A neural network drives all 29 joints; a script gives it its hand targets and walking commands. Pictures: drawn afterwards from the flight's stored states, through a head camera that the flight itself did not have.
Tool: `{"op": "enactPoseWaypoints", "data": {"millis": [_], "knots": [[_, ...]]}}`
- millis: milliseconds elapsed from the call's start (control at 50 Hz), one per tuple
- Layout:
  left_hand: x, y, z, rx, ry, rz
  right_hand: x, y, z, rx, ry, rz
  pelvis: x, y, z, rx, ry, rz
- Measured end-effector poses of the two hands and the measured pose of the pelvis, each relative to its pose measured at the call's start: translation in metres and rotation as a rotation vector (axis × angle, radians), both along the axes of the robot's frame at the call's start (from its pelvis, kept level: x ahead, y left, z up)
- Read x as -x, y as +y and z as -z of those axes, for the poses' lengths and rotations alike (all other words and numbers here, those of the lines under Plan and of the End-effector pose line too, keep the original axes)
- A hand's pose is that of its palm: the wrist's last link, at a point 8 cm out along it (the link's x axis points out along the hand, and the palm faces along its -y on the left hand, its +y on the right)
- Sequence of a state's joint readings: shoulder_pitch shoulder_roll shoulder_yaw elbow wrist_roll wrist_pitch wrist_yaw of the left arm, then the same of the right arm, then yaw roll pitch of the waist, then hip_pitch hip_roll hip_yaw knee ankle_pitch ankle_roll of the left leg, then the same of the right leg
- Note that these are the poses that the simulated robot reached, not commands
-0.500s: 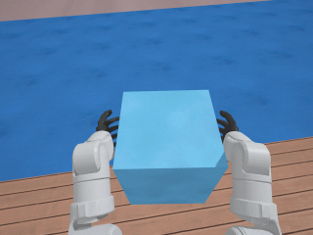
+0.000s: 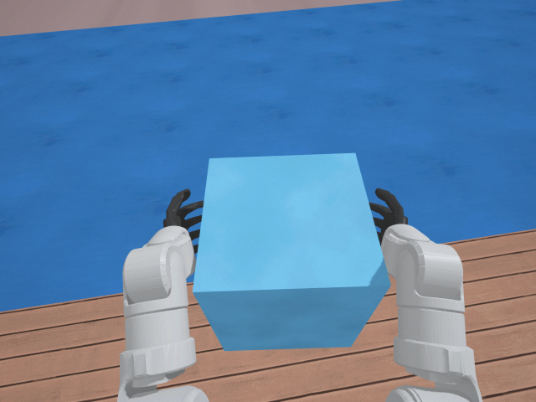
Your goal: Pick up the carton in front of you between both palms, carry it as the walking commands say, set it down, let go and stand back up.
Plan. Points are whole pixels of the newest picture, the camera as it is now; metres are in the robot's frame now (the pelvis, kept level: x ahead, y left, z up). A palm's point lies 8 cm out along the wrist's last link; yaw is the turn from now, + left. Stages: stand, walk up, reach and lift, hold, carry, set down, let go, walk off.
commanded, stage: carry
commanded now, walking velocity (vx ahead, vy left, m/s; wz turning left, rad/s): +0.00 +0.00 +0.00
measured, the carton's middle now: (285, 259) +0.32 +0.00 +0.06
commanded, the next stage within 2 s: none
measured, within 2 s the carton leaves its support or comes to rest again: neither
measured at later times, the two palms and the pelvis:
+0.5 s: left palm (180, 239) +0.31 +0.14 +0.12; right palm (396, 239) +0.31 -0.16 +0.11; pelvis +0.00 +0.00 +0.00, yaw +0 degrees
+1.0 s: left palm (173, 238) +0.31 +0.15 +0.13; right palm (388, 239) +0.31 -0.15 +0.12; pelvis -0.01 +0.01 +0.00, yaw +0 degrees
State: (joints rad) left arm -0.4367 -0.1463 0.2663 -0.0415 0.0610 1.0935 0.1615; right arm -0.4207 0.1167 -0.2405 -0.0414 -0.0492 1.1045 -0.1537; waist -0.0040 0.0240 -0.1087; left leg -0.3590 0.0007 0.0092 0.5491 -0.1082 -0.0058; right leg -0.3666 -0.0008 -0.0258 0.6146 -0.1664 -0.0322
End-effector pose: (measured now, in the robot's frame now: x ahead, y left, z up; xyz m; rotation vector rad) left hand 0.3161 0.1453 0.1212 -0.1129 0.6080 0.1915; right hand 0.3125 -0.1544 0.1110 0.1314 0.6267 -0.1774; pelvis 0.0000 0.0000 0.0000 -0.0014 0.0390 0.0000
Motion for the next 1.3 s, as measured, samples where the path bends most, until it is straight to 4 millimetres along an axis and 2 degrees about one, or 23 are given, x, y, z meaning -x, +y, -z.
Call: {"op": "enactPoseWaypoints", "data": {"millis": [220, 440, 600, 800, 980, 1300], "knots": [[-0.001, 0.002, -0.01, -0.017, -0.028, 0.003, -0.001, 0.002, -0.006, -0.005, -0.028, -0.005, 0.001, -0.002, 0.0, -0.005, -0.009, -0.002], [0.002, -0.005, -0.005, -0.009, -0.005, 0.014, 0.003, -0.005, -0.006, -0.002, -0.004, 0.01, 0.002, -0.002, 0.0, -0.001, -0.014, 0.005], [0.005, 0.0, -0.003, -0.001, -0.005, 0.003, 0.005, 0.0, -0.003, -0.003, -0.005, 0.006, 0.007, 0.0, 0.0, -0.002, -0.007, 0.001], [-0.001, 0.006, -0.006, -0.008, -0.017, 0.006, 0.0, 0.006, -0.006, 0.0, -0.016, 0.002, 0.004, 0.003, 0.0, 0.003, -0.002, 0.003], [0.002, 0.007, -0.005, 0.007, -0.012, 0.006, 0.005, 0.008, -0.004, 0.002, -0.013, 0.01, 0.006, 0.006, -0.001, 0.005, 0.0, 0.001], [-0.002, 0.015, -0.003, 0.0, -0.022, 0.003, -0.002, 0.015, -0.005, 0.003, -0.022, 0.002, 0.005, 0.011, 0.0, 0.008, 0.003, 0.003]]}}
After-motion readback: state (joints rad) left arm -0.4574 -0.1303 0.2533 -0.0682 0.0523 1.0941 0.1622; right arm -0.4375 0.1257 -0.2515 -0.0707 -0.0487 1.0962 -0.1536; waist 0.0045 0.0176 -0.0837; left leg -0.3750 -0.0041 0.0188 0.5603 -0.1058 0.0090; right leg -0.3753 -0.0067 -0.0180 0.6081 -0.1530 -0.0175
